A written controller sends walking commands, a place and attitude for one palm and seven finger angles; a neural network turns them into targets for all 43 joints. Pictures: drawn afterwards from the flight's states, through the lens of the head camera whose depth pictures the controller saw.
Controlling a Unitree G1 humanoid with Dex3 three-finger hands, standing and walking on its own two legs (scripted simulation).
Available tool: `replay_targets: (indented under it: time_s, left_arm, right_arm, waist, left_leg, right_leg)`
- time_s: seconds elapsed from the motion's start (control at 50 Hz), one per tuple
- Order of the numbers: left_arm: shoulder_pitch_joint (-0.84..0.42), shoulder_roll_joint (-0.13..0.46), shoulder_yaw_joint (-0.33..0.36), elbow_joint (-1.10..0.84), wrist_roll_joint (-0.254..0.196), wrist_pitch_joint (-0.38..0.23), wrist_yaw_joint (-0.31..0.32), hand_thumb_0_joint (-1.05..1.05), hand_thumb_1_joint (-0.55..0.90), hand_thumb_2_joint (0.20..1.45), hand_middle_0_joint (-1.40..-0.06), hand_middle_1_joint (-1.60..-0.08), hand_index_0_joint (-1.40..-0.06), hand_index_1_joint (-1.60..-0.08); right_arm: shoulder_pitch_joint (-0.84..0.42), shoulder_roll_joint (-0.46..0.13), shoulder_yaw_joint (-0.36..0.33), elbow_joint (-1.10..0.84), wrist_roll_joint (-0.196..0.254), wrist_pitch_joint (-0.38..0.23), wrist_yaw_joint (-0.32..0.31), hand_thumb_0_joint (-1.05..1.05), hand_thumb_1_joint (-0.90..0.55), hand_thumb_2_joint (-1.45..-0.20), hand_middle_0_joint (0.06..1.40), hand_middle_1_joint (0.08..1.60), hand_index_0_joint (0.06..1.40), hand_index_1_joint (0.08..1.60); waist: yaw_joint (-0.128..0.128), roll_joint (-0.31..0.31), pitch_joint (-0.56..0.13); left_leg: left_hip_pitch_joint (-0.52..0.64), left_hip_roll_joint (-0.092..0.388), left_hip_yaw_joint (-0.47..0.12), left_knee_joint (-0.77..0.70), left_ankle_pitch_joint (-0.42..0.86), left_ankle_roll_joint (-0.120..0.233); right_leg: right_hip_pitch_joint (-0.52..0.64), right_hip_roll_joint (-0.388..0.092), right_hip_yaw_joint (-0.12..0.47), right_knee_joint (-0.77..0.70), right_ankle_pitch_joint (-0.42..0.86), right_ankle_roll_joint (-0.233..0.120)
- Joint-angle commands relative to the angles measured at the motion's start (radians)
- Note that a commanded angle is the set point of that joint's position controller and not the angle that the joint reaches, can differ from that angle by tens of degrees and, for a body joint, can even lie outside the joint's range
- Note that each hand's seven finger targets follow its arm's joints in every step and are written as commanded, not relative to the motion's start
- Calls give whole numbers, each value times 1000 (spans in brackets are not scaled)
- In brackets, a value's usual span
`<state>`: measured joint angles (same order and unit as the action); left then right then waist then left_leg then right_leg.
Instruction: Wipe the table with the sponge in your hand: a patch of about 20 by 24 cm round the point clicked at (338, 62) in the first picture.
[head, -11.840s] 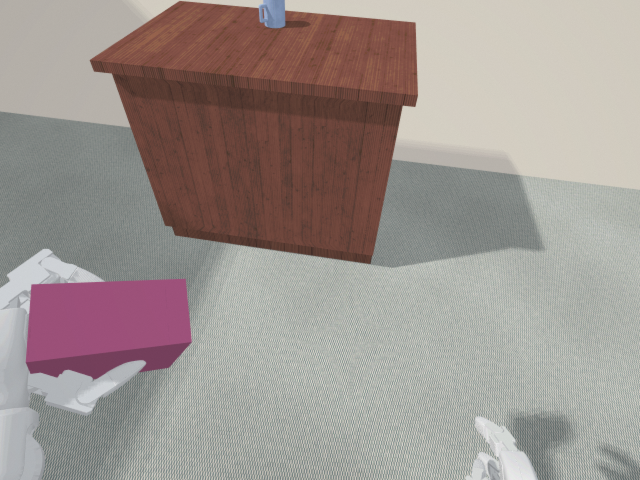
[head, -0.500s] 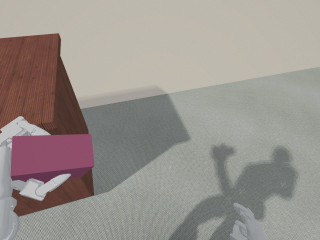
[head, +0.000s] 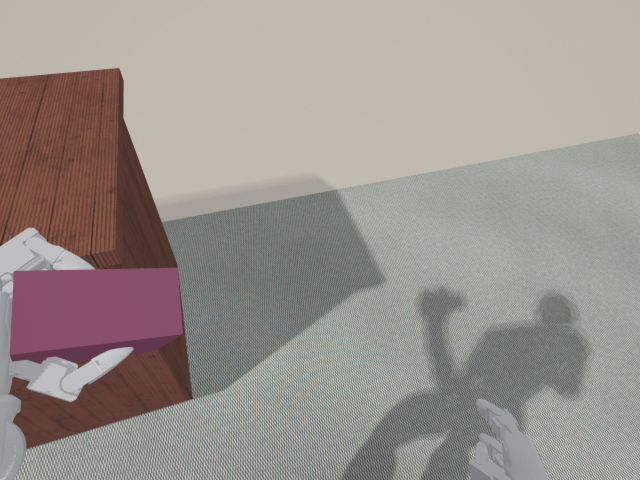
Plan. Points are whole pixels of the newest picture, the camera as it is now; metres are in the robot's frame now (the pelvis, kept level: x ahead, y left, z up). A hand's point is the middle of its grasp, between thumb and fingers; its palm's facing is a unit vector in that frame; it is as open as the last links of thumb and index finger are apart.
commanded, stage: shuffle to correct the standing spot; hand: left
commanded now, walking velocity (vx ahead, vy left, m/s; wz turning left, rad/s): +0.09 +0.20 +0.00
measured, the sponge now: (121, 316) +0.23 +0.22 +0.15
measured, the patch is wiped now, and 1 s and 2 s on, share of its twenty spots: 0.00 0.00 0.00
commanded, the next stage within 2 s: none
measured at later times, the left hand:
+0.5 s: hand out of the picture +0.21 +0.30 +0.18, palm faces +0.39 -0.79 -0.47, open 9.9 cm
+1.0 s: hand out of the picture +0.24 +0.41 +0.18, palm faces +0.33 -0.79 -0.51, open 9.9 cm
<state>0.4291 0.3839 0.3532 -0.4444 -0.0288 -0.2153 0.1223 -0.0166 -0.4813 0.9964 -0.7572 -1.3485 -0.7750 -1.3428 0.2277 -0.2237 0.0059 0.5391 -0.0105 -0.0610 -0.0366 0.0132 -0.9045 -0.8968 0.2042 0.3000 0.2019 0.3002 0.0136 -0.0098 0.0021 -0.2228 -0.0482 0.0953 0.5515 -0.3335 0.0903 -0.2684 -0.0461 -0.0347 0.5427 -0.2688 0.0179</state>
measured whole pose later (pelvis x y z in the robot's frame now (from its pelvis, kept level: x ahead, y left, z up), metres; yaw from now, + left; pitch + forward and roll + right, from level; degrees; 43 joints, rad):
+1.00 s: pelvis +0.03 +0.18 +0.00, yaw -2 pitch +0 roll +2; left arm 0.54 0.39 0.38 -0.51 -0.03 -0.26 0.12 -0.02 -0.48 1.00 -0.76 -1.35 -0.78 -1.34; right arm 0.23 -0.21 0.00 0.65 0.00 -0.07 0.00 0.01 -0.90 -0.90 0.21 0.30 0.20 0.30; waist 0.00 0.02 0.05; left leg -0.51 0.01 0.04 1.09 -0.37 -0.04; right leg -0.27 -0.08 -0.10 0.61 -0.34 -0.01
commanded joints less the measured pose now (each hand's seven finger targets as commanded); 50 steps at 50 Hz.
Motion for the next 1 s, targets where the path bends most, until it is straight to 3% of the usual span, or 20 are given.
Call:
replay_targets:
  time_s: [0.0, 0.12, 0.22, 0.26, 0.32, 0.34, 0.36, 0.38, 0.42, 0.5, 0.58, 0.62, 0.66, 0.68, 0.74, 0.8, 0.82, 0.84, 0.88, 0.98]
  left_arm:
    - [-57, 144, 93, -213, -15, -66, 17, 0, 100, 1300, -1200, -1600, -1200, -1600]
    - [-57, 162, 125, -219, -21, -78, 25, 0, 100, 1300, -1200, -1600, -1200, -1600]
    - [-101, 184, 133, -352, -8, -86, 23, 0, 100, 1300, -1200, -1600, -1200, -1600]
    - [-95, 172, 119, -359, -12, -85, 24, 0, 100, 1300, -1200, -1600, -1200, -1600]
    - [19, 149, 137, -305, -35, -75, 33, 0, 100, 1300, -1200, -1600, -1200, -1600]
    - [71, 164, 155, -240, -21, -75, 36, 0, 100, 1300, -1200, -1600, -1200, -1600]
    - [66, 130, 126, -213, -35, -92, 26, 0, 100, 1300, -1200, -1600, -1200, -1600]
    - [90, 147, 153, -195, -46, -68, 22, 0, 100, 1300, -1200, -1600, -1200, -1600]
    - [126, 200, 217, -148, -26, -67, 21, 0, 100, 1300, -1200, -1600, -1200, -1600]
    - [-67, 150, 126, -223, -14, -82, 20, 0, 100, 1300, -1200, -1600, -1200, -1600]
    - [-179, 177, 92, -279, 3, -58, 39, 0, 100, 1300, -1200, -1600, -1200, -1600]
    - [-193, 195, 116, -312, 6, -66, 37, 0, 100, 1300, -1200, -1600, -1200, -1600]
    - [-161, 204, 148, -353, 6, -86, 37, 0, 100, 1300, -1200, -1600, -1200, -1600]
    - [-150, 204, 150, -342, 9, -99, 34, 0, 100, 1300, -1200, -1600, -1200, -1600]
    - [-12, 202, 209, -310, -11, -102, 34, 0, 100, 1300, -1200, -1600, -1200, -1600]
    - [53, 158, 162, -327, -13, -91, 30, 0, 100, 1300, -1200, -1600, -1200, -1600]
    - [59, 178, 161, -313, -3, -81, 33, 0, 100, 1300, -1200, -1600, -1200, -1600]
    - [91, 212, 185, -257, -5, -71, 39, 0, 100, 1300, -1200, -1600, -1200, -1600]
    - [50, 177, 175, -223, -30, -62, 34, 0, 100, 1300, -1200, -1600, -1200, -1600]
    - [18, 169, 179, -144, -6, -88, 40, 0, 100, 1300, -1200, -1600, -1200, -1600]
  right_arm:
    - [-89, -129, -53, -150, 12, -49, 3, 0, -900, -900, 200, 300, 200, 300]
    - [-99, -119, -58, -135, 15, -23, 18, 0, -900, -900, 200, 300, 200, 300]
    - [-96, -114, -61, -143, 1, -44, 19, 0, -900, -900, 200, 300, 200, 300]
    - [-111, -119, -72, -141, -10, -59, 33, 0, -900, -900, 200, 300, 200, 300]
    - [-137, -128, -89, -149, -7, -72, 60, 0, -900, -900, 200, 300, 200, 300]
    - [-120, -127, -86, -118, 16, -58, 64, 0, -900, -900, 200, 300, 200, 300]
    - [-92, -120, -75, -95, 29, -56, 56, 0, -900, -900, 200, 300, 200, 300]
    - [-99, -127, -66, -119, 7, -37, 40, 0, -900, -900, 200, 300, 200, 300]
    - [-92, -87, -58, -94, -3, -8, 48, 0, -900, -900, 200, 300, 200, 300]
    - [-114, -81, -42, -78, 9, -25, 32, 0, -900, -900, 200, 300, 200, 300]
    - [-122, -65, -52, -75, 4, -85, -15, 0, -900, -900, 200, 300, 200, 300]
    - [-92, -74, -63, -85, 12, -91, -20, 0, -900, -900, 200, 300, 200, 300]
    - [-78, -110, -77, -109, 23, -98, -16, 0, -900, -900, 200, 300, 200, 300]
    - [-71, -115, -91, -112, 26, -103, -4, 0, -900, -900, 200, 300, 200, 300]
    - [-83, -101, -86, -91, 20, -108, 17, 0, -900, -900, 200, 300, 200, 300]
    - [-88, -102, -60, -91, 28, -111, 38, 0, -900, -900, 200, 300, 200, 300]
    - [-74, -85, -52, -91, 26, -105, 38, 0, -900, -900, 200, 300, 200, 300]
    - [-82, -72, -52, -102, 21, -90, 41, 0, -900, -900, 200, 300, 200, 300]
    - [-72, -108, -66, -77, 24, -79, 44, 0, -900, -900, 200, 300, 200, 300]
    - [-92, -74, -41, -57, 18, -57, 18, 0, -900, -900, 200, 300, 200, 300]
  waist:
    - [4, 60, -118]
    - [-7, -61, -82]
    - [-28, 290, -116]
    - [-14, 249, -114]
    - [54, 206, -139]
    - [90, -67, -195]
    - [34, -339, -191]
    - [11, -200, -103]
    - [-26, -98, -23]
    - [-25, -174, -38]
    - [-4, -133, -14]
    - [-13, -1, -49]
    - [-5, 277, -112]
    - [-7, 259, -112]
    - [-3, 367, -137]
    - [12, 245, -127]
    - [6, 41, -122]
    - [2, -222, -102]
    - [-3, -252, -79]
    - [-12, -193, -75]
  left_leg:
    - [-130, 123, -120, -65, 364, -110]
    - [-141, 65, -123, 75, 127, -114]
    - [215, 252, -342, -210, 760, -113]
    - [236, 199, -227, -184, 974, -276]
    - [-90, 75, -20, 128, 1128, -313]
    - [-240, 23, -14, 577, 790, -244]
    - [-396, -14, -145, 911, -134, -118]
    - [-459, 30, -266, 913, -160, -105]
    - [-448, 143, -300, 824, -127, -123]
    - [-186, 125, -65, 377, 80, -112]
    - [37, 25, 81, 20, 103, -107]
    - [67, 34, 37, -73, 127, -102]
    - [124, 273, -269, -150, 466, 19]
    - [109, 307, -313, -181, 554, 58]
    - [34, 255, -155, -91, 537, 66]
    - [-191, 193, -81, 17, 229, -15]
    - [-292, 118, -36, 166, 71, -53]
    - [-439, 22, -4, 413, -123, -102]
    - [-465, 76, -150, 643, -100, -128]
    - [-295, 133, -113, 363, -9, -111]
  right_leg:
    - [192, -39, 65, 62, 293, -76]
    - [45, -178, 257, 0, 161, -146]
    - [-263, 43, -56, 448, -255, -14]
    - [-234, 40, -94, 427, -236, -27]
    - [256, 47, -224, -24, -18, -75]
    - [406, -108, -90, -170, 256, -162]
    - [336, -365, 292, -116, 477, -259]
    - [193, -459, 449, -184, 406, -239]
    - [-31, -391, 394, -215, 104, -210]
    - [-114, -222, 103, -241, 47, -132]
    - [-80, -172, 53, -118, 20, -85]
    - [-34, -131, 28, 63, 94, -46]
    - [-170, 7, -65, 402, -184, 22]
    - [-221, 36, -54, 524, -340, 8]
    - [-129, 6, -69, 402, -234, -4]
    - [154, -2, -70, 0, 30, -7]
    - [235, -120, 87, -129, 133, -43]
    - [257, -348, 469, -218, 267, -133]
    - [207, -384, 428, -223, 341, -149]
    - [114, -268, 114, -112, 462, -122]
